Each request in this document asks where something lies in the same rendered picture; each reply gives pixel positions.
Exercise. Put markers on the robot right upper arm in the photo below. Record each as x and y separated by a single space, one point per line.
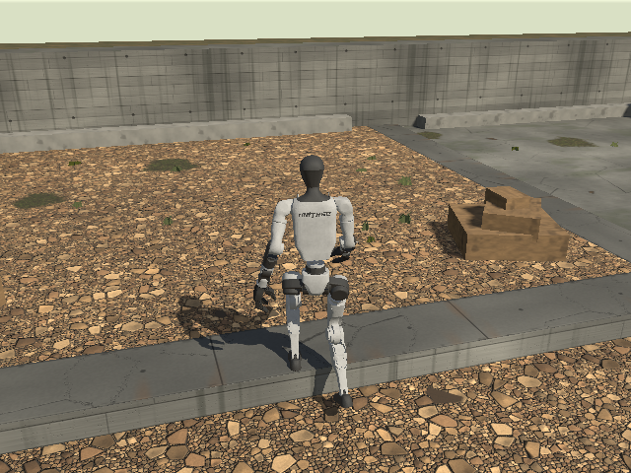
344 207

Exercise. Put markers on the robot right hand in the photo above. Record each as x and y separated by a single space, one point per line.
336 251

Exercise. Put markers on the robot left hand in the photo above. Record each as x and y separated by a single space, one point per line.
259 300

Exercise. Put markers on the robot head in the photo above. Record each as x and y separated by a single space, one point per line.
311 168

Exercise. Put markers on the robot left forearm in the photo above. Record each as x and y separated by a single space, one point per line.
267 267

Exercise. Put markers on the robot right thigh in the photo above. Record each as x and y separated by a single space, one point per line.
336 299

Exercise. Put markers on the robot left upper arm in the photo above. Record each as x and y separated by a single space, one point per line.
282 209

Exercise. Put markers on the robot right forearm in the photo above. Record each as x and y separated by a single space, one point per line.
346 251

